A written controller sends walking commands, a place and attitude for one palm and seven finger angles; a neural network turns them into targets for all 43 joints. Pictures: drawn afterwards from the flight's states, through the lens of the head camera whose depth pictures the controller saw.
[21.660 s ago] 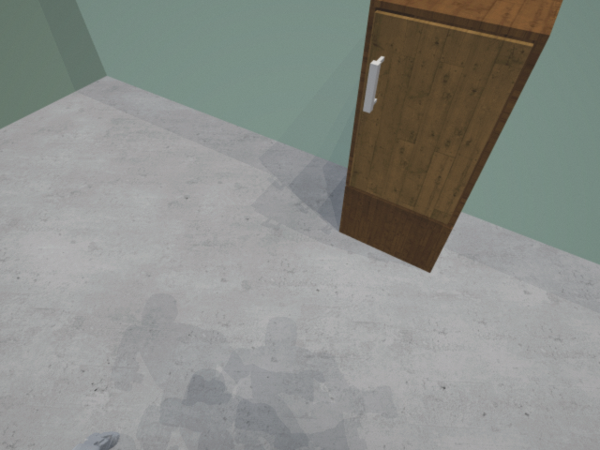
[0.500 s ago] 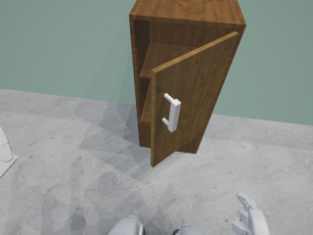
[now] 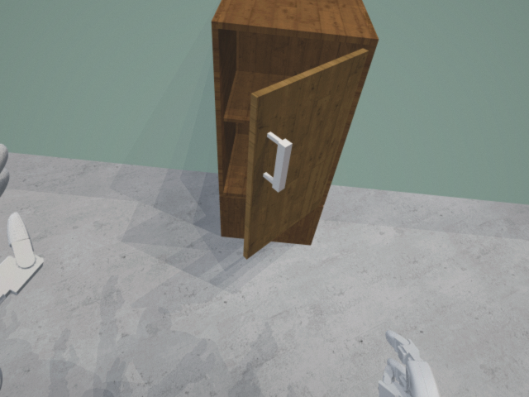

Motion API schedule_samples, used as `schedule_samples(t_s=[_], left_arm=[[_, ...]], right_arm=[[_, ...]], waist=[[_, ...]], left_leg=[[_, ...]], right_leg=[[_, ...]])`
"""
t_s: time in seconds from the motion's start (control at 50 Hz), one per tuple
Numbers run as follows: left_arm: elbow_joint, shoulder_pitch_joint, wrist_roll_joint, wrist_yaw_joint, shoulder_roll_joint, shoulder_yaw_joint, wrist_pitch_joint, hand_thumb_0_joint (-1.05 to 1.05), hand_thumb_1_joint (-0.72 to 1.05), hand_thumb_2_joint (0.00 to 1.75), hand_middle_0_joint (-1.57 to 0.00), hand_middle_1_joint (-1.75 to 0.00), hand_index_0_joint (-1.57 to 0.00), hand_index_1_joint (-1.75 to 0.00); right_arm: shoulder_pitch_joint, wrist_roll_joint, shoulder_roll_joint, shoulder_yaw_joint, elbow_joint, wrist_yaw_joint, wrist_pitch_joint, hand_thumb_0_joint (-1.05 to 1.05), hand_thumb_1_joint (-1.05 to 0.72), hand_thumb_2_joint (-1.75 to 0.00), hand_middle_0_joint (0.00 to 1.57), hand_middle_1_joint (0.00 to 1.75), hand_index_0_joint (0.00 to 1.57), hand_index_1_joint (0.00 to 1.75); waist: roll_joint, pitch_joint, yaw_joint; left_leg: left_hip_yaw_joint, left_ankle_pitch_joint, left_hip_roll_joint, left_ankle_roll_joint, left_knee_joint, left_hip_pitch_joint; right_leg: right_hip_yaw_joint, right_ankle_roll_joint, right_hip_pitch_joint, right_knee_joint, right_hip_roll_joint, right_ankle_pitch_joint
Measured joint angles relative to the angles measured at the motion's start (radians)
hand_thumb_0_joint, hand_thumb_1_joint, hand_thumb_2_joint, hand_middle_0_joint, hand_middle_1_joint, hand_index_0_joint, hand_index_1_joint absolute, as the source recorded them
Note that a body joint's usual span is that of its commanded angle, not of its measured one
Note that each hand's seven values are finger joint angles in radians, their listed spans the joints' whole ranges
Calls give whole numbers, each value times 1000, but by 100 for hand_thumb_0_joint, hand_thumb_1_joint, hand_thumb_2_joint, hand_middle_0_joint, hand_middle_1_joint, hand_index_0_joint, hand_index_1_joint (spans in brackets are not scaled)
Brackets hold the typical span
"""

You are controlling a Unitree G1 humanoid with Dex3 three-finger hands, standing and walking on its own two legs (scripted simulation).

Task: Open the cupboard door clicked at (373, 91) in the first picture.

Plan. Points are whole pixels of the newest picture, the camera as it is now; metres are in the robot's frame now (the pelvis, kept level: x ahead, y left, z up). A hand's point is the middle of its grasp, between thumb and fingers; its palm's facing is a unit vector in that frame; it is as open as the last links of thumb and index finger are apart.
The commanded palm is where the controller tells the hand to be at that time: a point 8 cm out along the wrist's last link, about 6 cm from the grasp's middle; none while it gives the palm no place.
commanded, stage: stop stepping back and stand still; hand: left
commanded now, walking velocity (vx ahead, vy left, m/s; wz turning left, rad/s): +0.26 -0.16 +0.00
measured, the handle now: (275, 162) +0.61 +0.02 -0.02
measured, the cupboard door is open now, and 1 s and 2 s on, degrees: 46 46 46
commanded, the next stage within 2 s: let the arm hang, fingers relaxed in 1.40 s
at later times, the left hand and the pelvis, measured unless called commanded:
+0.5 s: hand (33, 322) +0.15 +0.24 +0.17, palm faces +0.39 -0.81 -0.43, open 7.4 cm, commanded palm +0.09 +0.28 +0.19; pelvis -0.07 -0.01 +0.02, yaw -4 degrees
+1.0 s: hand (13, 306) +0.16 +0.27 +0.17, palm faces +0.32 -0.83 -0.46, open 7.4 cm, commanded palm +0.11 +0.31 +0.19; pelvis -0.06 +0.03 +0.02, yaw -6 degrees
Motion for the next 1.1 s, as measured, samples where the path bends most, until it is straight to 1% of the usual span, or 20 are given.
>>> schedule_samples(t_s=[0.02,0.04,0.1,0.16,0.22,0.24,0.28,0.3,0.34,0.4,0.44,0.48,0.54,0.58,0.62,0.66,0.76,0.88,0.96,1.1], left_arm=[[13,-16,-2,-1,18,7,7,1,89,90,-21,-30,-21,-31],[28,-25,-6,-2,34,17,11,1,89,90,-21,-30,-21,-31],[36,13,-15,0,57,44,24,1,89,90,-21,-30,-21,-31],[-7,102,-13,2,64,41,27,2,89,90,-21,-30,-21,-31],[-30,164,-8,1,76,25,29,2,89,90,-21,-30,-21,-31],[-39,177,-6,1,91,32,31,1,89,90,-21,-30,-21,-31],[-35,168,-6,-4,93,37,26,1,89,90,-21,-30,-21,-31],[-17,154,-5,-6,86,34,16,1,89,90,-21,-30,-21,-31],[44,125,-3,-8,59,25,0,1,88,90,-21,-30,-22,-31],[143,73,3,-7,10,10,-6,1,88,90,-21,-30,-22,-31],[188,43,10,-5,-17,-5,-6,1,89,90,-21,-30,-21,-31],[194,28,15,-1,-32,-21,-1,1,89,90,-21,-30,-21,-31],[139,41,16,1,-34,-36,-1,1,89,90,-21,-30,-21,-31],[88,60,11,2,-25,-35,-9,1,89,90,-21,-30,-21,-31],[65,60,5,2,-2,-18,-17,1,89,90,-21,-30,-21,-31],[64,62,2,0,16,4,-19,1,89,90,-21,-30,-21,-31],[92,54,-5,-2,22,24,-7,1,89,90,-21,-30,-21,-31],[89,69,-9,-13,-6,-15,25,1,89,90,-21,-30,-21,-31],[68,75,-10,-15,-8,-28,39,1,89,90,-21,-30,-21,-31],[61,76,-16,-9,9,-9,36,1,89,90,-21,-30,-21,-31]], right_arm=[[-4,2,7,-6,-2,-4,-4,1,-91,-90,21,30,21,30],[-10,1,15,-7,-2,-6,-8,1,-91,-90,21,30,21,30],[-6,-10,28,-2,-12,1,-24,1,-91,-90,20,30,21,30],[32,-14,24,2,-29,9,-24,1,-91,-90,20,30,20,30],[72,-18,9,-7,-36,2,-2,1,-91,-90,20,30,20,30],[82,-19,5,-10,-41,-1,9,1,-90,-90,20,30,20,30],[73,-22,-17,-21,-17,-3,31,1,-90,-90,20,30,20,30],[70,-20,-27,-26,9,-3,37,1,-91,-90,20,30,20,30],[83,-12,-41,-35,48,-2,46,1,-91,-90,20,30,20,30],[112,-3,-53,-46,78,-11,42,1,-91,-90,20,30,20,30],[122,-1,-57,-49,86,-17,32,1,-91,-90,20,30,20,30],[124,-1,-57,-51,87,-22,20,1,-91,-90,20,30,20,30],[120,-7,-54,-48,72,-24,3,1,-91,-90,20,30,20,30],[114,-8,-60,-48,48,-23,-6,1,-91,-90,20,30,20,30],[85,-4,-44,-49,44,-21,-1,1,-91,-90,20,30,20,30],[62,-2,-30,-40,33,-17,2,1,-91,-90,20,30,20,30],[19,1,-7,-14,4,-1,-5,1,-91,-90,20,30,20,30],[-9,-1,6,4,-8,9,10,1,-91,-90,20,30,20,30],[-10,-3,6,6,-15,4,21,1,-91,-90,20,30,21,30],[-4,-1,-8,-1,-22,-4,33,1,-91,-90,20,30,21,30]], waist=[[-17,14,-16],[-33,27,-26],[-35,43,-62],[-18,29,-80],[1,9,-84],[-8,2,-82],[1,11,-51],[10,14,-39],[23,-4,-28],[32,-34,-29],[31,-38,-34],[25,-33,-38],[17,-21,-40],[37,-14,-42],[23,7,-40],[15,13,-33],[36,17,-30],[42,31,-21],[36,38,-15],[38,40,-19]], left_leg=[[6,1,-12,21,-10,3],[17,15,-16,28,-27,10],[35,91,3,18,-121,48],[44,123,27,11,-194,71],[44,56,33,-1,-187,50],[50,-2,23,-5,-140,17],[27,-91,21,-22,61,-72],[7,-105,20,-29,175,-106],[-15,-85,20,-40,341,-151],[-15,-40,30,-41,408,-156],[-5,-34,39,-31,347,-121],[9,-46,45,-20,231,-61],[25,-46,46,-6,31,52],[11,-23,53,0,-89,127],[13,8,48,-31,-91,135],[27,-2,44,-40,-84,138],[35,-9,45,-31,-85,127],[40,-1,40,-22,-103,128],[41,8,33,-15,-121,135],[40,27,25,-6,-147,138]], right_leg=[[2,-6,-15,28,-7,-21],[2,-10,-35,67,-6,-48],[-43,-23,-93,181,25,-73],[-125,-39,-83,144,41,-72],[-197,-65,0,-11,50,-81],[-186,-87,33,-86,46,-85],[-170,-134,17,-121,48,96],[-166,-141,11,-108,52,130],[-158,-137,17,-110,54,126],[-154,-127,33,-139,45,126],[-155,-122,41,-152,35,133],[-156,-119,44,-153,26,135],[-155,-114,39,-129,24,121],[-161,-107,25,-96,42,101],[-154,-98,19,-64,34,83],[-140,-94,19,-62,30,84],[-132,-81,18,-88,31,99],[-127,-69,26,-123,27,118],[-126,-62,34,-144,21,130],[-127,-53,43,-179,15,153]])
